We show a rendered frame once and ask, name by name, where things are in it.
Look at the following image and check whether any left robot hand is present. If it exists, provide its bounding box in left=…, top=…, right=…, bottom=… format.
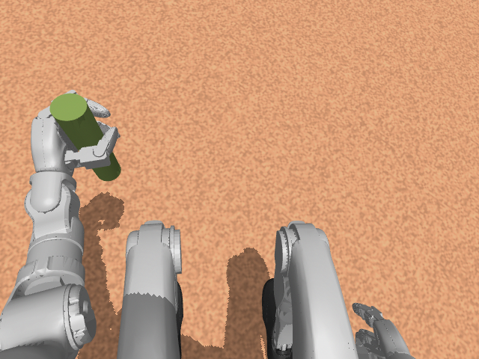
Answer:
left=31, top=90, right=120, bottom=176

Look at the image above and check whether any right robot hand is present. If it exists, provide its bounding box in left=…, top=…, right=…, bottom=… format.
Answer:
left=353, top=303, right=411, bottom=359

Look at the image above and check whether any right robot foot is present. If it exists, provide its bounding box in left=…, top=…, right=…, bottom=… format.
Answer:
left=262, top=278, right=293, bottom=359

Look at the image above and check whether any left robot arm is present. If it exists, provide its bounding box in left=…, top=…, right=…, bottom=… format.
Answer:
left=0, top=171, right=97, bottom=359

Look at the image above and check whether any can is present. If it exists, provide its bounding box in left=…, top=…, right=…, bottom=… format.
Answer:
left=49, top=93, right=121, bottom=181

